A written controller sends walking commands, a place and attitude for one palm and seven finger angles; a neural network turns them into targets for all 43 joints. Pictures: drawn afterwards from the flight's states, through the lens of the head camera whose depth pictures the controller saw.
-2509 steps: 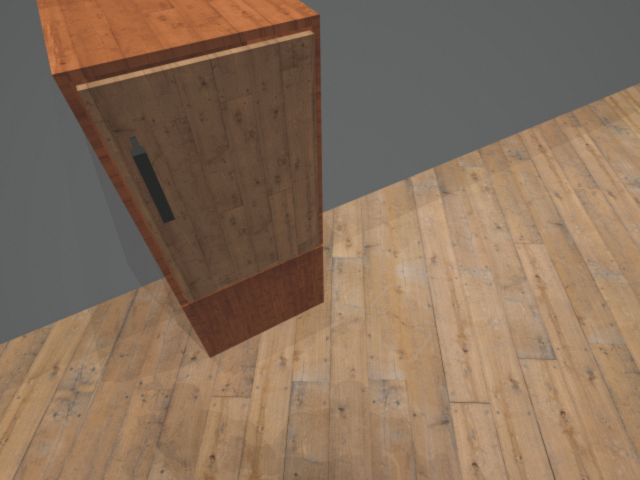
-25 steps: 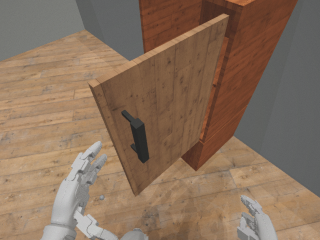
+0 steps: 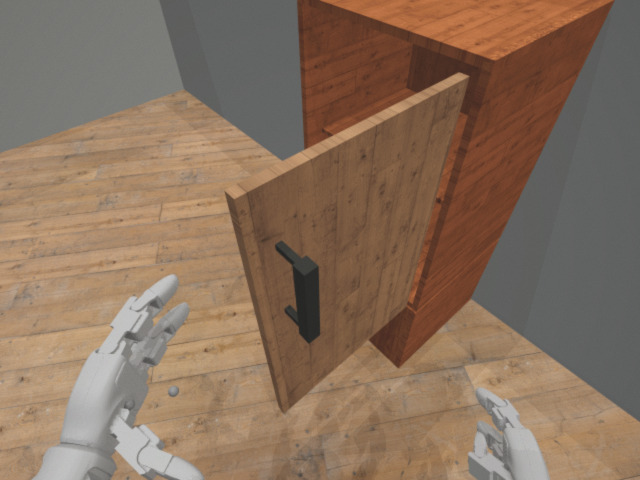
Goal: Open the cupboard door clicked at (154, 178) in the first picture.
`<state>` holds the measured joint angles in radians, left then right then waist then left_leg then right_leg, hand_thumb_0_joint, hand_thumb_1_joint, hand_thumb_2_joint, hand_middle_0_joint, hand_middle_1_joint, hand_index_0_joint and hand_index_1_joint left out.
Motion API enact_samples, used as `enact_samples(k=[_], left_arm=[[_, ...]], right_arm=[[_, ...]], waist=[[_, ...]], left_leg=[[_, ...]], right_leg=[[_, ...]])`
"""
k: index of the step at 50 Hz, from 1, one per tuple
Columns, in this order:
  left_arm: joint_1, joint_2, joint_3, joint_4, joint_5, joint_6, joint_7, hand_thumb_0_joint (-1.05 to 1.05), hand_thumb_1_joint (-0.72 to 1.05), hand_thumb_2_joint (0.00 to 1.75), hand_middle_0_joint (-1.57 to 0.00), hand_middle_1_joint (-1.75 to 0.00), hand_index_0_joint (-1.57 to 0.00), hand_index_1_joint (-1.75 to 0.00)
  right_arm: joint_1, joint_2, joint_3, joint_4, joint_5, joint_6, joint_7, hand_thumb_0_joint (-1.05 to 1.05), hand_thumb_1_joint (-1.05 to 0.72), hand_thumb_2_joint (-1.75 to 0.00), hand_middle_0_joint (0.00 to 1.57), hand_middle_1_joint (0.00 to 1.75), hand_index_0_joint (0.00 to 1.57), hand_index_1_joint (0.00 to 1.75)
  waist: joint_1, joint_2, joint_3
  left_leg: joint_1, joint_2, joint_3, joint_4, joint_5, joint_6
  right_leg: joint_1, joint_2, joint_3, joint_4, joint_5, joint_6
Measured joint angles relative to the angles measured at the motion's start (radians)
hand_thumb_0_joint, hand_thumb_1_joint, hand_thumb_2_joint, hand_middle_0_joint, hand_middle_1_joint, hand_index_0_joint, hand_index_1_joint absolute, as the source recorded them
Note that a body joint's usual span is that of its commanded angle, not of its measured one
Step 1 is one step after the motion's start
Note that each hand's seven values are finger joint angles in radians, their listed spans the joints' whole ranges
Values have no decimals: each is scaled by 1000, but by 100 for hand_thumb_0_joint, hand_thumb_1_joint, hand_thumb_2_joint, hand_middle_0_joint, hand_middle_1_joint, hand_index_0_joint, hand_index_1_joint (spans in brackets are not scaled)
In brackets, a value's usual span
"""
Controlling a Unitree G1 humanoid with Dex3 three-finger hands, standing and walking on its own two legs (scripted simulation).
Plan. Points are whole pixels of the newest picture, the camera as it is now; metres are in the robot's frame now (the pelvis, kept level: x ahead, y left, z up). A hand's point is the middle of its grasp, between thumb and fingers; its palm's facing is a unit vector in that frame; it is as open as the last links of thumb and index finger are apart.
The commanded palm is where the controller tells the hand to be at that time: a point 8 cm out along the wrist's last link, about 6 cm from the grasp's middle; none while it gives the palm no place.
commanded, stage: draw the hand back to the body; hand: left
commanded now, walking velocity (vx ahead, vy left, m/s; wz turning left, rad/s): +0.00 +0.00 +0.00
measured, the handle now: (297, 293) +0.34 +0.06 +0.06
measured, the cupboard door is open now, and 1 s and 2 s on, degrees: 90 90 90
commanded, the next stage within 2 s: step back with the hand held close in 1.12 s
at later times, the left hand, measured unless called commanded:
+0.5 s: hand (74, 344) +0.21 +0.24 +0.16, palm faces +0.33 -0.87 -0.37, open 12.0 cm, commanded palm +0.16 +0.28 +0.18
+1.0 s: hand (49, 316) +0.22 +0.25 +0.19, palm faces +0.43 -0.81 -0.39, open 7.6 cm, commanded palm +0.17 +0.29 +0.21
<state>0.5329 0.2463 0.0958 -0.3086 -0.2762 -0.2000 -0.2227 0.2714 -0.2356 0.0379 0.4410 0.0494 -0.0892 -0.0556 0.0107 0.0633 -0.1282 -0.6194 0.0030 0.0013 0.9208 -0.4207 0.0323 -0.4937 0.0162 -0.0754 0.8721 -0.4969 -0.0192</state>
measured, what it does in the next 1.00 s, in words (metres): rises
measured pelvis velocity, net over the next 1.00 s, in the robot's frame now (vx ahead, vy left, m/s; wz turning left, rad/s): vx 0.02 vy -0.01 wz -0.02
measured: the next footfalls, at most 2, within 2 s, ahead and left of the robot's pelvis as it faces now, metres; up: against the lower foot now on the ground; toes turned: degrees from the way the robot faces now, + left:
none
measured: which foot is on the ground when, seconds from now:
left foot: down 0.00-1.00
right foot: down 0.00-1.00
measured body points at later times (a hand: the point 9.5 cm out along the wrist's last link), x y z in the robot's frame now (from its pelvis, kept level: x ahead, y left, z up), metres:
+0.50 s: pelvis +0.01 +0.01 +0.04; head +0.00 -0.01 +0.49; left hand +0.18 +0.28 +0.18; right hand +0.20 -0.20 -0.04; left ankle +0.03 +0.10 -0.69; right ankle -0.03 -0.11 -0.69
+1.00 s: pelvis +0.02 -0.01 +0.05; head +0.01 -0.03 +0.50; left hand +0.19 +0.29 +0.21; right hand +0.21 -0.23 -0.04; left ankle +0.03 +0.10 -0.69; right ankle -0.03 -0.11 -0.69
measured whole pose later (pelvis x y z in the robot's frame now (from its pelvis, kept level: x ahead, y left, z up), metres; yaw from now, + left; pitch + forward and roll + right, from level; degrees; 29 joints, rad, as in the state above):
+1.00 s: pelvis +0.02 -0.01 +0.05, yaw -1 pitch -3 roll +0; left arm 0.47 0.33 0.32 -0.35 -0.07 -0.06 0.11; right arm 0.19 -0.24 0.02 0.63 0.01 -0.06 -0.08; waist 0.06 0.06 0.01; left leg -0.13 -0.01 0.03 0.42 -0.23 0.03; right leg -0.02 0.01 -0.04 0.37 -0.29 -0.02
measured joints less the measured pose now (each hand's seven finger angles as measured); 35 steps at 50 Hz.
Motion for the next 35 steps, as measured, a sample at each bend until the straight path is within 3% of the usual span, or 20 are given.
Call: enact_samples(k=[3, 8, 14, 25, 35], left_arm=[[0, 8, 22, -17, -10, 20, -10, -1, -47, 31, -15, -30, -15, -30], [17, 36, 0, -74, 143, 109, 196, -1, -37, 35, -16, -30, -16, -30], [35, 48, 2, -92, 215, 158, 319, -1, -19, 43, -16, -30, -16, -30], [-12, 65, 93, -76, 228, 154, 349, 0, 18, 59, -18, -30, -18, -30], [-50, 93, 194, -74, 216, 143, 343, 0, 53, 74, -19, -30, -19, -30]], right_arm=[[-6, -4, 3, 6, 3, -11, -2, 2, -90, -89, 20, 30, 20, 30], [-19, 5, 15, 27, -12, 9, -32, 2, -90, -89, 20, 30, 20, 30], [-29, 13, 31, 66, -27, 13, -43, 1, -90, -89, 20, 30, 20, 30], [-62, 14, 27, 142, -42, 1, -27, 2, -90, -89, 21, 30, 20, 30], [-78, 3, 0, 168, -44, 10, -19, 1, -90, -89, 21, 30, 20, 30]], waist=[[6, 0, 4], [22, -3, 24], [29, -3, 60], [43, -1, 111], [52, -2, 131]], left_leg=[[22, -2, -3, -15, 7, 2], [107, -7, 7, -99, 40, 8], [227, -18, 15, -225, 91, 13], [397, -33, 33, -405, 159, 17], [463, -29, 36, -476, 184, 9]], right_leg=[[25, -1, -3, -21, 9, 2], [107, -4, 8, -107, 48, 9], [224, -12, 17, -233, 102, 15], [382, -25, 36, -400, 171, 22], [445, -19, 41, -472, 199, 16]])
